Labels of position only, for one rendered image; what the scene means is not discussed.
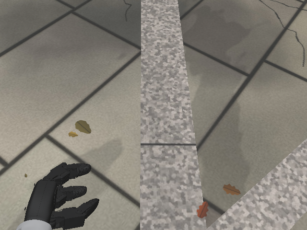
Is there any robot left forearm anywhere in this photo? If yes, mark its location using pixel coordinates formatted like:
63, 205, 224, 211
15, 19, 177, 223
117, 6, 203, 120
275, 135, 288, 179
16, 219, 52, 230

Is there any robot left hand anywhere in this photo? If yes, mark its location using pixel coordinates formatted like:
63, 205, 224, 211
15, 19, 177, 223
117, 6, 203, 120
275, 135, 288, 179
24, 162, 100, 230

